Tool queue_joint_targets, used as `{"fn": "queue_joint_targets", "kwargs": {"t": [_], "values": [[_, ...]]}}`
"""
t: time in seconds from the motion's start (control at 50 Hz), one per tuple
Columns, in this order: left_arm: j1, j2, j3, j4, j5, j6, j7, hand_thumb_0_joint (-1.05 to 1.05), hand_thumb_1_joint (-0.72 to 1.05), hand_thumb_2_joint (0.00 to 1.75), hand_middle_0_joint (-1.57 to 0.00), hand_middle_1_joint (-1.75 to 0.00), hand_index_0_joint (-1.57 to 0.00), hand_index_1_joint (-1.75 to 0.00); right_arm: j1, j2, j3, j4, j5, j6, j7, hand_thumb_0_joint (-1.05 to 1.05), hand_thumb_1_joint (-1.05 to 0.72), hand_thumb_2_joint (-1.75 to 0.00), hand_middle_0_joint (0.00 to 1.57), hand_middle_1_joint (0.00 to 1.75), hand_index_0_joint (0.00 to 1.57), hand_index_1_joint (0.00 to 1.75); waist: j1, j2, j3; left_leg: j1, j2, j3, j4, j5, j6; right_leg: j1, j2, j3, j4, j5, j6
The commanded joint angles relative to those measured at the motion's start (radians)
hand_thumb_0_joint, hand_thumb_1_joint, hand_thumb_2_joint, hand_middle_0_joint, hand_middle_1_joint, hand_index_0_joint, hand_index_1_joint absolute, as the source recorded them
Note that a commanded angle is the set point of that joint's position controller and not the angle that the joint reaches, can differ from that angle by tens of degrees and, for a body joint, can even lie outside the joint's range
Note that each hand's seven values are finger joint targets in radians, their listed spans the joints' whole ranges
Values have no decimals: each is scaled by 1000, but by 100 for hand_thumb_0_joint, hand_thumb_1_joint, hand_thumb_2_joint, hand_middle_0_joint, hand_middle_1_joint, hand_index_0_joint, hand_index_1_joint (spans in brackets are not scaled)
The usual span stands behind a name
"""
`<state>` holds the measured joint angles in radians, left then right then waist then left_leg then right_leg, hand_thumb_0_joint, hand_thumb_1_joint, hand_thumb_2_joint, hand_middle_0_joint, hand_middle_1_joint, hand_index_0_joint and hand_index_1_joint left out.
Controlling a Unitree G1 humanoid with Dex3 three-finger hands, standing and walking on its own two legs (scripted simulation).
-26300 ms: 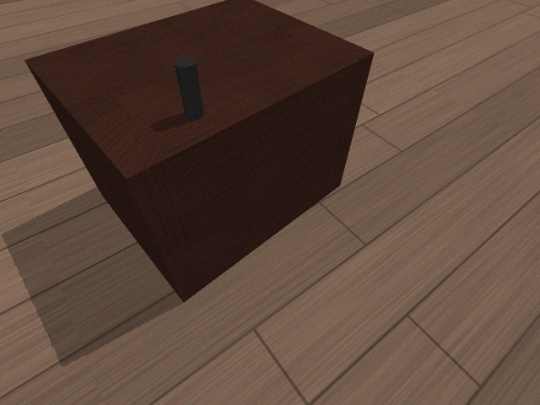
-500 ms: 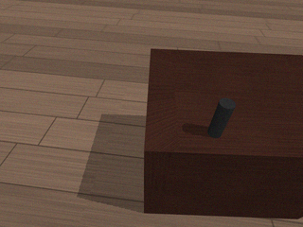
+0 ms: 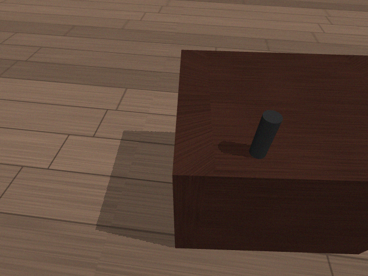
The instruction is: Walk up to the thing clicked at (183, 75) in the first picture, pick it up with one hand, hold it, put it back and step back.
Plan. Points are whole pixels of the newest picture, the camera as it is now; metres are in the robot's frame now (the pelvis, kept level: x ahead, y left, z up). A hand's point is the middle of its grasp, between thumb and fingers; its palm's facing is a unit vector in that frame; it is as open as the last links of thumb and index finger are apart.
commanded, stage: home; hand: right
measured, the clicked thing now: (264, 136) +0.48 -0.23 +0.00
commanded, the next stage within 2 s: stand in 1.00 s
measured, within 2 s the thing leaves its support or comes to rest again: neither
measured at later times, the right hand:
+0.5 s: hand out of the picture +0.11 -0.25 -0.15, palm faces -0.05 +0.93 -0.35, open 17.4 cm
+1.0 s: hand out of the picture +0.09 -0.26 -0.15, palm faces -0.04 +0.94 -0.35, open 17.3 cm
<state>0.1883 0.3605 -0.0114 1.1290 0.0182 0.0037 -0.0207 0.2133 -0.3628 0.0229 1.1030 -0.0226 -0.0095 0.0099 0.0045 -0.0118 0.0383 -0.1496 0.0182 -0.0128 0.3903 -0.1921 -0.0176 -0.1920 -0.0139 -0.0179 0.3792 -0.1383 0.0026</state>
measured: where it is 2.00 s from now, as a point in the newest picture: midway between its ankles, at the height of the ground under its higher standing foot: outside the picture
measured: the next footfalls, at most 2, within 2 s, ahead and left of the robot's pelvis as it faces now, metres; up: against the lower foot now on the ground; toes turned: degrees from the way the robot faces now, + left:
none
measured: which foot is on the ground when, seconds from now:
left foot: down 0.00-1.00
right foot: down 0.00-1.00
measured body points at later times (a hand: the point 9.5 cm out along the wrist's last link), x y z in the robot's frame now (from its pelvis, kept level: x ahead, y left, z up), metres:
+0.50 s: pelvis +0.03 +0.00 +0.00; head +0.03 +0.00 +0.45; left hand +0.10 +0.30 -0.13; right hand +0.11 -0.30 -0.13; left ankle +0.02 +0.13 -0.74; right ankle +0.05 -0.12 -0.74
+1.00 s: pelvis +0.03 +0.00 +0.00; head +0.03 +0.00 +0.45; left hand +0.09 +0.30 -0.13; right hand +0.09 -0.31 -0.13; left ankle +0.02 +0.13 -0.74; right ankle +0.05 -0.12 -0.74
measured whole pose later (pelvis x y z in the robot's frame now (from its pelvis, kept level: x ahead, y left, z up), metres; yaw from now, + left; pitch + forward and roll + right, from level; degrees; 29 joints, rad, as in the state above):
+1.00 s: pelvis +0.03 +0.00 +0.00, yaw +0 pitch -3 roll +0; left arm 0.11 0.35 0.00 1.15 0.01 0.00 -0.01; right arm 0.14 -0.35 0.01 1.12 -0.02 -0.01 0.00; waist 0.00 0.00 0.06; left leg -0.07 0.03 -0.01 0.31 -0.19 -0.03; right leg -0.12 -0.01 -0.02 0.32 -0.15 0.00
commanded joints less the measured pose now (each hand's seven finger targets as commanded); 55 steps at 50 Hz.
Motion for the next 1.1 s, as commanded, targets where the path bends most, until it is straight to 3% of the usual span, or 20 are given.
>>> {"fn": "queue_joint_targets", "kwargs": {"t": [0.0,0.02,0.1,0.18,0.32,0.36,0.5,0.86,1.08], "values": [[-72,216,44,-57,-4,-28,20,0,90,90,-20,-30,-20,-30,-44,-213,-42,-59,8,-23,-18,0,56,-4,5,5,5,5,-4,1,-17,-46,87,-97,-98,-62,53,22,-108,147,-107,-141,-31],[-67,209,40,-56,-6,-30,19,0,90,90,-20,-30,-20,-30,-43,-217,-42,-57,8,-25,-18,0,57,-4,5,5,5,5,-3,14,-27,-40,93,-98,-96,-25,54,38,-108,138,-100,-99,-31],[-70,210,42,-46,-6,-25,20,0,90,90,-20,-30,-20,-30,-57,-220,-40,-52,11,-21,-21,0,56,-5,5,5,5,5,1,16,10,-66,90,-102,-114,-85,50,26,-99,127,-97,-125,-27],[-80,203,39,-43,-8,-26,20,0,90,90,-20,-30,-20,-30,-70,-219,-40,-49,11,-25,-24,0,55,-5,5,5,5,5,1,20,-28,-32,103,-100,-111,28,46,64,-102,118,-77,-14,-32],[-101,202,40,-38,-9,-28,22,0,90,90,-20,-30,-20,-30,-86,-217,-41,-43,14,-25,-26,0,55,-5,5,5,5,5,0,19,-46,2,103,-89,-109,105,38,96,-109,110,-75,87,-23],[-103,199,39,-39,-8,-30,24,0,90,90,-20,-30,-20,-30,-95,-219,-44,-44,14,-25,-27,0,55,-6,5,5,5,5,-2,12,-81,41,110,-83,-92,173,37,110,-114,103,-69,148,-23],[-111,196,41,-37,-10,-31,28,0,90,90,-20,-30,-20,-30,-107,-215,-46,-37,14,-22,-29,0,53,-7,5,6,5,6,-3,9,-89,66,113,-73,-87,229,34,134,-118,98,-70,231,-21],[-131,207,52,-32,-6,-27,26,0,90,90,-20,-30,-20,-30,-120,-207,-51,-38,10,-17,-27,0,52,-7,6,6,6,6,-1,17,-31,31,108,-75,-136,48,32,103,-110,107,-114,30,-24],[-120,207,50,-37,-8,-28,26,0,90,90,-20,-30,-20,-30,-110,-205,-51,-38,11,-19,-26,0,51,-8,6,6,6,6,-3,16,-50,47,111,-73,-135,78,33,94,-112,111,-101,74,-30]]}}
